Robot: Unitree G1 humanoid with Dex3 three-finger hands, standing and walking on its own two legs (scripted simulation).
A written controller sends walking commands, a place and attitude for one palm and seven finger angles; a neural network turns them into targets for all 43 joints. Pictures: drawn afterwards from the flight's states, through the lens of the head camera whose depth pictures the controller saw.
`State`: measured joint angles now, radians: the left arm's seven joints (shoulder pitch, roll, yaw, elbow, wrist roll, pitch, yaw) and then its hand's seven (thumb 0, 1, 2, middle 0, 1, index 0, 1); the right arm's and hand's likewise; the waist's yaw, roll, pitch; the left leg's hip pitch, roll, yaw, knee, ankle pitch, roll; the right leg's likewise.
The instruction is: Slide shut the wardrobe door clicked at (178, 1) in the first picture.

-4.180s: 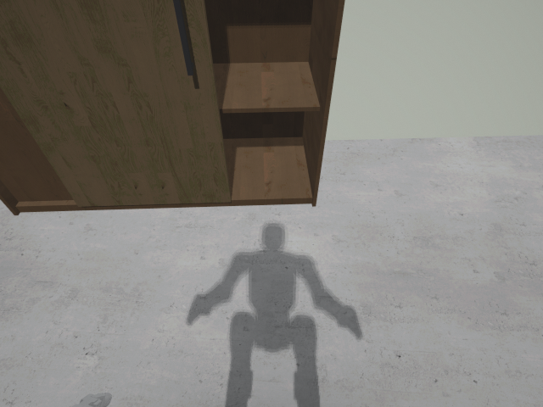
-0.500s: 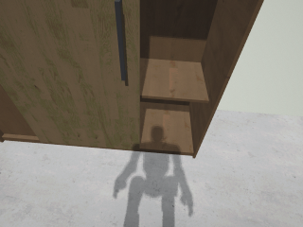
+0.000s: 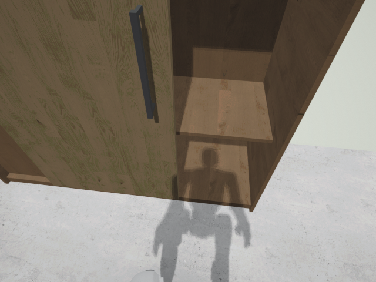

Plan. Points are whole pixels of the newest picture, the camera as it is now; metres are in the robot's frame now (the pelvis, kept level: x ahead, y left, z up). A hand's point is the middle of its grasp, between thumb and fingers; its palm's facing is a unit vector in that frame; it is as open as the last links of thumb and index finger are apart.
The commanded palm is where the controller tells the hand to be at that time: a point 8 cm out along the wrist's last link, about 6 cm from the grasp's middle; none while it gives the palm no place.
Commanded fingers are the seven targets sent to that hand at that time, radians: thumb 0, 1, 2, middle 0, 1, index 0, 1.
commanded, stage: take the last steps up to it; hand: left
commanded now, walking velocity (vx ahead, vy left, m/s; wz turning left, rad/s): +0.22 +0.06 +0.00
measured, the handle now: (145, 70) +0.62 +0.17 +0.12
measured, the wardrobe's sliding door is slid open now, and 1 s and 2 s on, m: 0.41 0.41 0.41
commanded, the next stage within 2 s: come to a stop and stand still in 0.16 s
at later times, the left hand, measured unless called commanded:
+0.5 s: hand (106, 259) +0.20 +0.23 -0.18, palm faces +0.03 -0.98 -0.21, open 7.4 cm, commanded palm none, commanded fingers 0.00 0.90 0.90 -0.20 -0.30 -0.20 -0.30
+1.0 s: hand (108, 275) +0.16 +0.21 -0.16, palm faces +0.07 -0.96 -0.25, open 7.4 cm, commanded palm none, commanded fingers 0.00 0.90 0.90 -0.20 -0.30 -0.20 -0.30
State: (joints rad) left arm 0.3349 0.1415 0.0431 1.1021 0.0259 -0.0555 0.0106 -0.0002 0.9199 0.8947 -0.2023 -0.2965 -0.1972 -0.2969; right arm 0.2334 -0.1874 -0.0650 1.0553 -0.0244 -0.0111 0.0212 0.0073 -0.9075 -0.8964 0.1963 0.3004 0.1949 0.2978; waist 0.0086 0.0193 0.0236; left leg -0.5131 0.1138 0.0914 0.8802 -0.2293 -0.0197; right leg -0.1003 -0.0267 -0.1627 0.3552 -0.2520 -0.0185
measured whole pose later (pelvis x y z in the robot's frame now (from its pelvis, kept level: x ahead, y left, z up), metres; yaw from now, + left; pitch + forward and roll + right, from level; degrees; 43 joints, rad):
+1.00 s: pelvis +0.12 +0.02 +0.00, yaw +0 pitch +0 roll +2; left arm 0.20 0.17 0.04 1.02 0.03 0.02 0.03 0.00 0.90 0.89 -0.21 -0.30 -0.20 -0.30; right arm 0.18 -0.21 -0.05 1.03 -0.01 0.05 -0.01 0.01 -0.91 -0.90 0.20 0.30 0.20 0.30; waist 0.04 0.01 0.05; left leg -0.25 0.03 0.00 0.71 -0.42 -0.04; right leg -0.29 -0.03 -0.08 0.44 -0.15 -0.06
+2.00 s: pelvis +0.09 +0.05 -0.01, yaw -1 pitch -1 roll +1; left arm 0.26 0.15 0.00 1.09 0.01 -0.02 0.04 0.01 0.91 0.89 -0.20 -0.30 -0.20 -0.30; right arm 0.31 -0.15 0.01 1.10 -0.02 -0.03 -0.02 0.01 -0.91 -0.90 0.20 0.30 0.20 0.30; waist 0.00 0.02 0.02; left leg -0.17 0.00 0.04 0.47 -0.28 0.00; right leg -0.23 -0.02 -0.02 0.51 -0.27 0.00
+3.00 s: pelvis +0.08 +0.04 -0.03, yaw +1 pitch +6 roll +1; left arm 0.35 0.15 0.10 0.16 -0.20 -0.36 -0.12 0.02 0.81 0.84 -0.21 -0.38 -0.20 -0.38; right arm 0.24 -0.25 -0.05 0.70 0.01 -0.32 -0.05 0.02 -0.91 -0.90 0.20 0.30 0.20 0.30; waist -0.02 0.01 -0.10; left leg -0.45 0.00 0.01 0.74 -0.38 -0.01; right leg -0.50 -0.03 -0.05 0.76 -0.36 -0.02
